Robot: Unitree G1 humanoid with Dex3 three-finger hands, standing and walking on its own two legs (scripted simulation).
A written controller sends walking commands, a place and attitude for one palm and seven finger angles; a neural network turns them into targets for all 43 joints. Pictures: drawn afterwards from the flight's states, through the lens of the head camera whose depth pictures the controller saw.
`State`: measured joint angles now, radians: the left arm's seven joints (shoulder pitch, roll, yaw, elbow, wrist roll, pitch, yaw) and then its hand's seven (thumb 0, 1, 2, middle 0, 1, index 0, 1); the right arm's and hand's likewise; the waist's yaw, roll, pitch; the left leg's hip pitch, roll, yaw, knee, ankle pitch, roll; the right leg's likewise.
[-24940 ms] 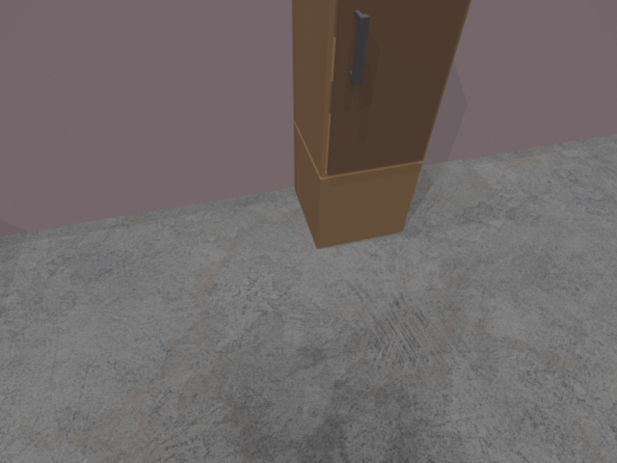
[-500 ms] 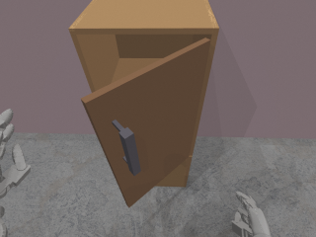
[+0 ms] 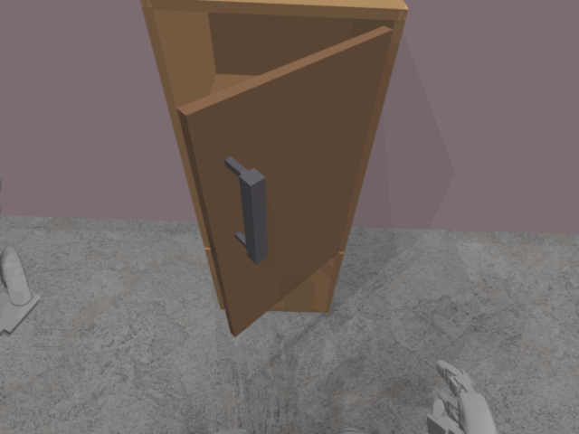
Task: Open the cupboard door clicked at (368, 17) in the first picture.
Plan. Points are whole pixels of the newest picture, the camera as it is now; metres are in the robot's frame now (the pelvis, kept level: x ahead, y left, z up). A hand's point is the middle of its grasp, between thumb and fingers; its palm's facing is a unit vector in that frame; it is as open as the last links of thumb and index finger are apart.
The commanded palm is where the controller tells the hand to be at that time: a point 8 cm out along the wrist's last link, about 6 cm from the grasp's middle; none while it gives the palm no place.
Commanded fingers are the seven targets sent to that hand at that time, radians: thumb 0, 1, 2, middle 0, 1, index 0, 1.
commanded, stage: step back with the hand held close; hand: left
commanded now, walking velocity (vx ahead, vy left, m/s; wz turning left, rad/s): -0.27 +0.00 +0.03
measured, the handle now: (245, 213) +0.38 +0.09 +0.10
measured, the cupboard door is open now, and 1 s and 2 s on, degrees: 43 43 43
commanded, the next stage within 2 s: stop stepping back and stand still in 0.42 s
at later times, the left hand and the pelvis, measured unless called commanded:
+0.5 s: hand out of the picture +0.11 +0.28 +0.18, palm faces +0.46 -0.74 -0.49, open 7.4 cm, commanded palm +0.03 +0.31 +0.20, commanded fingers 0.00 0.90 0.90 -0.20 -0.30 -0.20 -0.30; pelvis -0.09 +0.00 +0.01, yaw +3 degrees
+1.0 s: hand out of the picture +0.04 +0.24 +0.18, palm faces +0.43 -0.81 -0.40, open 7.4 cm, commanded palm -0.02 +0.28 +0.20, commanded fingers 0.00 0.90 0.90 -0.20 -0.30 -0.20 -0.30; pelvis -0.17 -0.02 +0.01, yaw -1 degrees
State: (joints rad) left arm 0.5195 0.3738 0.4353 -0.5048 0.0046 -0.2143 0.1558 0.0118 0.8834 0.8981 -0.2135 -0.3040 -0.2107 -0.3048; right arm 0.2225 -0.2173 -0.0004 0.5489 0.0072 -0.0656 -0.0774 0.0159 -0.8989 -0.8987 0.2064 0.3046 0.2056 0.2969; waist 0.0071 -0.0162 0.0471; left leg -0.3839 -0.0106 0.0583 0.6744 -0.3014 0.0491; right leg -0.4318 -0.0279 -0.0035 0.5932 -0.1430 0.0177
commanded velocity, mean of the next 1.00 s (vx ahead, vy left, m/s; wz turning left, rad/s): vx -0.09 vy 0.02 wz -0.01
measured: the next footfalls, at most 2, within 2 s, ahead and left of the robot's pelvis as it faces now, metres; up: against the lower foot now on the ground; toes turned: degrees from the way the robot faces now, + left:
left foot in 0.38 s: +0.01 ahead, +0.11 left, +0.00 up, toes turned +4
right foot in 0.72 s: -0.19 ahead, -0.12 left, +0.00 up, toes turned -4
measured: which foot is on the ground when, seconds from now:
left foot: down 0.00-0.24, up 0.26-0.36, down 0.38-0.72, up 0.74-0.90, down 0.92-1.00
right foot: down 0.00-0.40, up 0.42-0.70, down 0.72-1.00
